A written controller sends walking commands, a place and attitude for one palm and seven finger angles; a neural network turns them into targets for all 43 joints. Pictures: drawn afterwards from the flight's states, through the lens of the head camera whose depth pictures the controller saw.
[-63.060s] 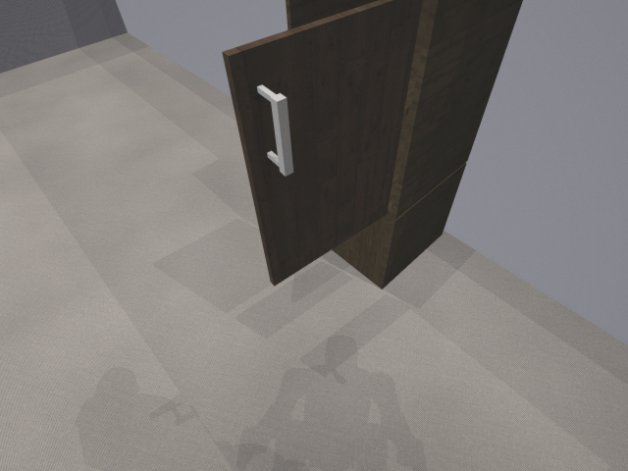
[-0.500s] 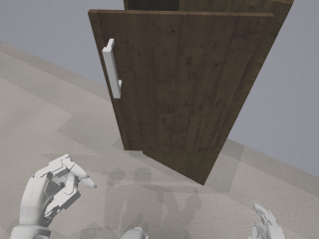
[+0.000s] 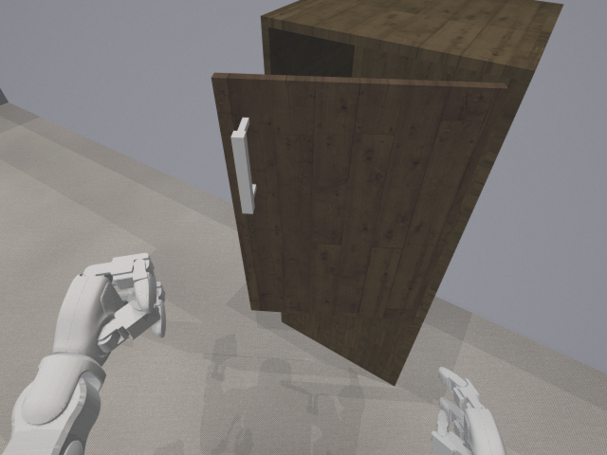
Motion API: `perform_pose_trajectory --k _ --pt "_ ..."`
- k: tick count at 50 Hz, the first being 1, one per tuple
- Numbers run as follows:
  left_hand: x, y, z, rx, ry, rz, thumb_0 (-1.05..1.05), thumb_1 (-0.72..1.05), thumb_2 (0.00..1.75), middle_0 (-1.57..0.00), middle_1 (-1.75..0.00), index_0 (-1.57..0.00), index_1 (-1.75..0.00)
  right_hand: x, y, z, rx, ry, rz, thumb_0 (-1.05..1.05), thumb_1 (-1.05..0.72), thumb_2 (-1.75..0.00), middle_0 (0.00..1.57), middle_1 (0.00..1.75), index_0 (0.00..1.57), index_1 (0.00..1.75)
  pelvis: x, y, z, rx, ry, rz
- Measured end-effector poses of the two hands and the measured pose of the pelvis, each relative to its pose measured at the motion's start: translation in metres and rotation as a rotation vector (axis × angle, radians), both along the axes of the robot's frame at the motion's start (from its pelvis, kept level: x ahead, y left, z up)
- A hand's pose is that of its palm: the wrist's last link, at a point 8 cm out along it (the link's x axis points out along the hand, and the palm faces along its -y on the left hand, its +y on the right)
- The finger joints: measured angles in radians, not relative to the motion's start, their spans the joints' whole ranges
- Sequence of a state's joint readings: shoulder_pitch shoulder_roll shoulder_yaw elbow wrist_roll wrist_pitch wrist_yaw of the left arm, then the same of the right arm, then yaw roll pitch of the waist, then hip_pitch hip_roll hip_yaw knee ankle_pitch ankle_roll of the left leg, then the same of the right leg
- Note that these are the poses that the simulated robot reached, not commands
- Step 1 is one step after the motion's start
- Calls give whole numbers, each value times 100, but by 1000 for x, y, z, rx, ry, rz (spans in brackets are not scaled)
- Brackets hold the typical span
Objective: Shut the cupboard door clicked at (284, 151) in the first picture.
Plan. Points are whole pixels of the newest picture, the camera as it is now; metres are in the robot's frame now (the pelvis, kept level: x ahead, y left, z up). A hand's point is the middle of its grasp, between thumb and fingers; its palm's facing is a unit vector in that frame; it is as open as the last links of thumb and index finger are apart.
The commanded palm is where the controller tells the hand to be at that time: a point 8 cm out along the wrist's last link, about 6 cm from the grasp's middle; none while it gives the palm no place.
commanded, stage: raise the hand and make a fist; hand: left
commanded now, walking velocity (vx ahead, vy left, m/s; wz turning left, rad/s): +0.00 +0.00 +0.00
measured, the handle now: (246, 167) +0.49 +0.15 +0.14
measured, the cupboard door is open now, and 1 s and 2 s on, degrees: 28 28 28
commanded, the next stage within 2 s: bring the fist close to the handle in 0.40 s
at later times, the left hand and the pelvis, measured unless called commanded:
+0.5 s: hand (189, 299) +0.24 +0.16 +0.14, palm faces +0.05 -1.00 -0.06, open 3.1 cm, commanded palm +0.21 +0.21 +0.14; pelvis +0.01 -0.03 +0.01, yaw +0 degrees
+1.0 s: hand (220, 248) +0.32 +0.15 +0.14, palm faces +0.05 -1.00 -0.01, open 3.1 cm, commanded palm +0.30 +0.19 +0.14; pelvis +0.03 -0.03 +0.01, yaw -2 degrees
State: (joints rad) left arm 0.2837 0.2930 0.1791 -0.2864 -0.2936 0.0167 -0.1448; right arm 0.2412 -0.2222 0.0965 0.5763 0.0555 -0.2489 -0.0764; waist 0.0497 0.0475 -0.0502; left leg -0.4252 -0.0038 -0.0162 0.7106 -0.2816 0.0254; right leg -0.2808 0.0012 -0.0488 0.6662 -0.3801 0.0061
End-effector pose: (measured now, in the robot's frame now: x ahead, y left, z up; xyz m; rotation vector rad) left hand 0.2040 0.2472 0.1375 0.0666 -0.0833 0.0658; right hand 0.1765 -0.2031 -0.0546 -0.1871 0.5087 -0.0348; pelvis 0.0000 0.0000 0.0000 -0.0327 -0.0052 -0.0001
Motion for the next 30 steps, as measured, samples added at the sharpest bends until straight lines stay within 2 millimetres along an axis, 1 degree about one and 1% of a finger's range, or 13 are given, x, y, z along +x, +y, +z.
perform_pose_trajectory --k 3,5,7,10,13,15,18,20,22,24,27,30 --pt "6 2 17 1 -60 16 2 90 90 -130 -150 -129 -149 -2 -8 0 -3 7 -7 1 -90 -89 21 30 21 30 1 -3 3 2 -8 1" --pt "9 0 20 -9 -54 8 2 90 90 -130 -150 -129 -149 -3 -14 0 -1 11 -16 1 -90 -89 21 30 21 30 2 -5 4 5 -11 1" --pt "12 -7 14 -21 -9 -13 2 90 90 -130 -150 -129 -149 -4 -20 0 2 13 -29 1 -90 -89 21 30 21 30 4 -7 6 8 -12 -2" --pt "11 -18 -1 -35 82 -43 2 90 90 -130 -150 -130 -150 -5 -29 1 1 14 -48 1 -90 -90 21 30 21 30 5 -10 7 14 -14 -7" --pt "8 -26 -10 -37 115 -36 2 90 90 -130 -150 -130 -150 -4 -36 2 -9 11 -58 1 -90 -90 20 30 21 30 6 -15 7 19 -16 -10" --pt "7 -26 -7 -28 86 -10 2 90 90 -130 -150 -130 -150 -3 -40 3 -16 10 -54 1 -90 -90 20 30 21 30 7 -18 7 21 -18 -8" --pt "7 -24 4 -12 6 30 2 90 90 -130 -150 -130 -150 -1 -44 3 -19 10 -42 1 -90 -90 20 30 21 30 7 -23 6 21 -19 -4" --pt "8 -25 11 -1 -30 37 2 90 90 -130 -150 -130 -150 1 -46 1 -16 10 -35 1 -90 -90 20 30 21 30 8 -26 6 21 -20 -1" --pt "10 -28 13 2 -34 24 2 90 90 -130 -150 -130 -150 3 -47 0 -8 9 -33 1 -90 -90 20 30 21 30 9 -28 6 20 -19 0" --pt "12 -33 11 1 -5 -3 2 90 90 -130 -150 -130 -150 5 -48 -2 0 8 -37 1 -90 -90 20 30 21 30 10 -29 6 20 -17 0" --pt "15 -41 2 -12 58 -38 2 90 90 -130 -150 -130 -150 7 -50 -3 9 8 -50 1 -90 -90 20 30 21 30 13 -30 6 24 -13 -4" --pt "18 -41 -3 -21 78 -31 2 90 90 -131 -150 -130 -150 9 -52 -4 7 11 -57 1 -90 -90 20 30 21 30 15 -31 6 27 -10 -5"
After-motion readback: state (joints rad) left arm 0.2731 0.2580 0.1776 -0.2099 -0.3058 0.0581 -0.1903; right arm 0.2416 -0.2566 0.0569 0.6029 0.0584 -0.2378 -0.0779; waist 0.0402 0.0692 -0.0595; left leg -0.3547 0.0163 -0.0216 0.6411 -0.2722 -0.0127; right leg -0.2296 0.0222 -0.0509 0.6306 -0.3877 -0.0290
